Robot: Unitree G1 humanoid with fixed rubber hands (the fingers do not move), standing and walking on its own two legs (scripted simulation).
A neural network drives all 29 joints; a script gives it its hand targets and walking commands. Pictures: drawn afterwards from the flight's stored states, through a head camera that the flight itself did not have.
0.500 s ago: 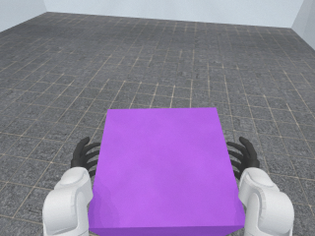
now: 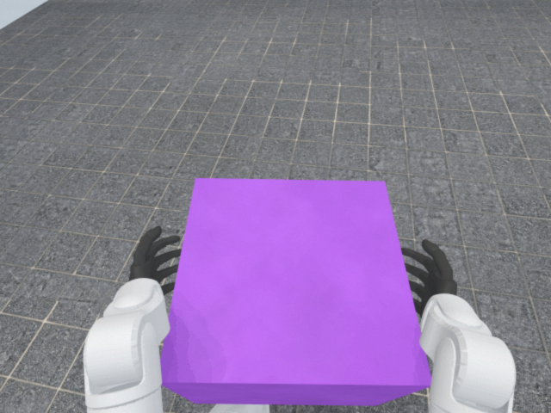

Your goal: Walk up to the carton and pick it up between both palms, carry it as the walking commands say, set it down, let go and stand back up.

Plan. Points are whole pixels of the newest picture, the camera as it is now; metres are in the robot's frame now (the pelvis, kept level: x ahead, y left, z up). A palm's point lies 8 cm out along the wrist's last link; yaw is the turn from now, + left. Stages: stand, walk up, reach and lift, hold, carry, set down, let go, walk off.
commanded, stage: carry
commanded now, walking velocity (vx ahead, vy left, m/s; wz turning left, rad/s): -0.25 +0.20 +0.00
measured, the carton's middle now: (287, 294) +0.29 +0.01 -0.01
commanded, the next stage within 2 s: none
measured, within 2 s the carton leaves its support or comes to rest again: neither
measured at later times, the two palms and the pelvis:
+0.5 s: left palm out of the picture -0.02 +0.33 +0.10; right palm out of the picture -0.01 -0.03 +0.10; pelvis -0.25 +0.14 +0.00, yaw -2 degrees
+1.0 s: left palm out of the picture -0.24 +0.45 +0.07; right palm out of the picture -0.26 +0.09 +0.10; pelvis -0.48 +0.27 +0.01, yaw -2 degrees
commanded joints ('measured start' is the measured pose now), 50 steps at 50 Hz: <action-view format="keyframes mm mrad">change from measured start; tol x32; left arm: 1 -383 -922 -779 -160 -418 -20 -299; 50 -550 -982 -881 -269 -445 5 -250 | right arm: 1 -694 877 922 -349 470 -30 207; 50 -590 924 815 -262 455 -21 247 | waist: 1 -21 -362 -242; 7 -51 -211 -384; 10 -51 382 -317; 25 -13 50 -426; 28 -15 -519 -320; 40 -59 -246 -241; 43 -34 346 -262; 50 -37 158 -314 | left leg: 1 53 29 -81 274 -16 -43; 9 328 147 -156 -614 137 44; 12 232 380 -247 -523 761 222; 19 230 227 -136 -624 167 130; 25 381 171 -99 -658 306 13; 33 39 22 -64 237 113 -40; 39 149 43 37 -265 83 -62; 44 350 369 -276 -451 1355 151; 50 213 211 -98 -548 423 128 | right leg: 1 70 -343 308 -298 790 -153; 8 34 -210 116 -169 127 -7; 11 -214 14 74 566 -285 86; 19 -127 23 31 388 -100 49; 26 374 -82 104 -509 12 0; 29 239 -442 389 -334 624 -190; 41 132 -188 97 -53 528 17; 44 -158 14 57 506 -334 106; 50 -91 -15 55 365 -93 48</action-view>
